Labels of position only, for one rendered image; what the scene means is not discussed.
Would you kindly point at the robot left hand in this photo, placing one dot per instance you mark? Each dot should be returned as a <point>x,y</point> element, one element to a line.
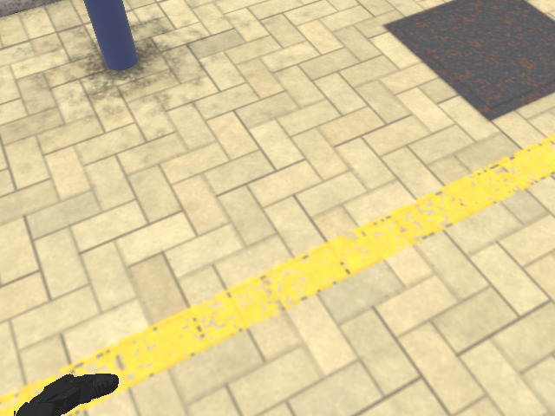
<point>64,394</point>

